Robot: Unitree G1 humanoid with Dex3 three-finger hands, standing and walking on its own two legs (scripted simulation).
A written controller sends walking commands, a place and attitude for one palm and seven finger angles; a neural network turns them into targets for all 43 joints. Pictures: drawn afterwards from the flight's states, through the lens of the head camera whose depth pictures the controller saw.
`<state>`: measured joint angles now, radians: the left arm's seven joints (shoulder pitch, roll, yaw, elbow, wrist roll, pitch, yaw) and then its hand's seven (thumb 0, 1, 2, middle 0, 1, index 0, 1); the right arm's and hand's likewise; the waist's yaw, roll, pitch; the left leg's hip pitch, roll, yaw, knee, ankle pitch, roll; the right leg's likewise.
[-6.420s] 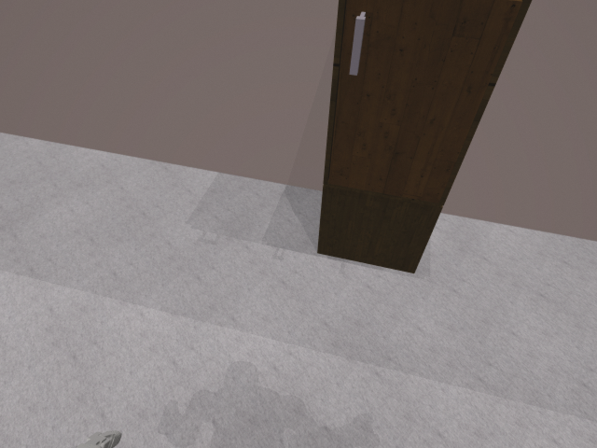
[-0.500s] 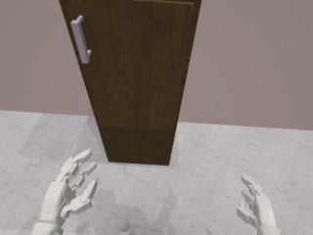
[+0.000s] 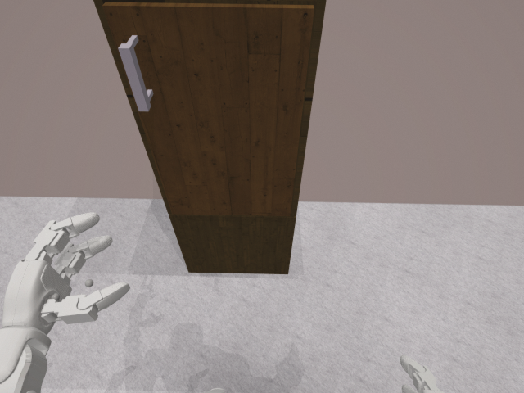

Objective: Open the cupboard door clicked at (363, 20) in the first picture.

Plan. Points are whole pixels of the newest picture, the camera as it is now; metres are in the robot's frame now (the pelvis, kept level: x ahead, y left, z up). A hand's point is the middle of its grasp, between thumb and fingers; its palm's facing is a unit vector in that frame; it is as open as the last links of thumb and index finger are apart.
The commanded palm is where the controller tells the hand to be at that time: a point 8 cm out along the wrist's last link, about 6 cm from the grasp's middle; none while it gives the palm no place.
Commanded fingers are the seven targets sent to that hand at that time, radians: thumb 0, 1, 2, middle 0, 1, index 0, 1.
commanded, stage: raise the hand with hooked fingers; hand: left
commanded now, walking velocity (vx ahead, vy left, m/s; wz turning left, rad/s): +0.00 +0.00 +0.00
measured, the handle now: (139, 74) +0.64 +0.27 +0.17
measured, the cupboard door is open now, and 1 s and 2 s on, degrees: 0 0 0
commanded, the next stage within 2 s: move the hooked fingers beside the handle in 1.22 s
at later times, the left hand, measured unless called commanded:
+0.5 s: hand (25, 240) +0.27 +0.31 +0.15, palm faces +0.06 -1.00 -0.05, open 13.8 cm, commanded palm +0.24 +0.35 +0.16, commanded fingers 0.00 -0.50 0.30 -0.30 -1.20 -0.30 -1.20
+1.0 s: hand (27, 216) +0.28 +0.29 +0.18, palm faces +0.04 -1.00 -0.06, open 14.0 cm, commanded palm +0.25 +0.35 +0.19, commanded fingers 0.00 -0.50 0.30 -0.30 -1.20 -0.30 -1.20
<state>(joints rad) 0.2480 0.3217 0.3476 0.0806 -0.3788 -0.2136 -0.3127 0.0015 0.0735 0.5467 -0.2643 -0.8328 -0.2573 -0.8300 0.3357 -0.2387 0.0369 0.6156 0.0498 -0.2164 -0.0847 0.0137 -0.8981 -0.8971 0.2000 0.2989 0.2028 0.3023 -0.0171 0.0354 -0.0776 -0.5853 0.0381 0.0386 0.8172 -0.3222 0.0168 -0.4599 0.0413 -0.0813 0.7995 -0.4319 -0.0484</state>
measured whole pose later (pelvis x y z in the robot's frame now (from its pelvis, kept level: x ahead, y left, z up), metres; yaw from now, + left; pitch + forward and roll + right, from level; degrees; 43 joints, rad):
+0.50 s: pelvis +0.00 +0.04 +0.02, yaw +2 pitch +0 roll -2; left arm -0.03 0.42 0.34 0.14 -0.32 0.02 -0.39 -0.01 -0.46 0.32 -0.30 -1.17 -0.29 -1.17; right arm 0.21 -0.25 0.09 0.58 0.07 -0.25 -0.11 0.01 -0.90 -0.90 0.20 0.30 0.20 0.30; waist 0.05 0.03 -0.03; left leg -0.38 -0.02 0.04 0.63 -0.24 0.07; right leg -0.23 -0.01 -0.09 0.57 -0.34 0.00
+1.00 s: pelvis +0.00 +0.02 +0.03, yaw +2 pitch -2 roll -1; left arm -0.10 0.45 0.42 0.20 -0.33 0.05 -0.46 -0.02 -0.50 0.30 -0.30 -1.20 -0.30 -1.20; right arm 0.26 -0.28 0.07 0.61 0.07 -0.22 -0.10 0.01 -0.90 -0.90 0.20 0.30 0.20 0.30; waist 0.03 0.03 -0.01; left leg -0.30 0.00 0.03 0.53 -0.20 0.04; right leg -0.16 0.02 -0.09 0.49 -0.29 -0.02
